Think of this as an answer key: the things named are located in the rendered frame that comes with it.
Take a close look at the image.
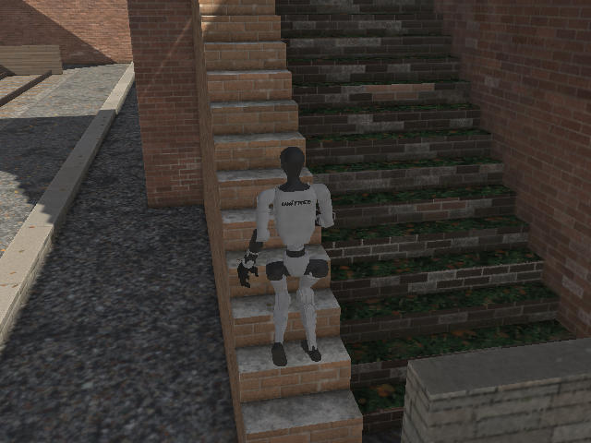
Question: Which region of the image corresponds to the robot left hand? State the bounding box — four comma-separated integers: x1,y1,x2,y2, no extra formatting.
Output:
237,260,259,288

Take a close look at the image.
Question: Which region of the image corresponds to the robot right upper arm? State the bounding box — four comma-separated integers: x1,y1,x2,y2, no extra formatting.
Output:
312,184,334,228

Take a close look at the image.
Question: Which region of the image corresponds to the humanoid robot torso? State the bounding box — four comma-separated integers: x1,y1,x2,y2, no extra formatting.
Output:
272,181,317,277

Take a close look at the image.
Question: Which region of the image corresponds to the right robot forearm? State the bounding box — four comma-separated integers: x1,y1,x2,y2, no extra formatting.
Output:
316,214,334,228

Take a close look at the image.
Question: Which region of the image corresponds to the robot left foot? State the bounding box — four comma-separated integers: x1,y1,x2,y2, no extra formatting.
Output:
271,342,287,366

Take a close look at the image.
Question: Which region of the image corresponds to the left robot forearm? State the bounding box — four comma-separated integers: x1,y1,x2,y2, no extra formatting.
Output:
242,229,263,269

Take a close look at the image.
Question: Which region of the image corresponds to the robot left upper arm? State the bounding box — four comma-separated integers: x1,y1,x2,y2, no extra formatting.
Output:
256,188,275,242

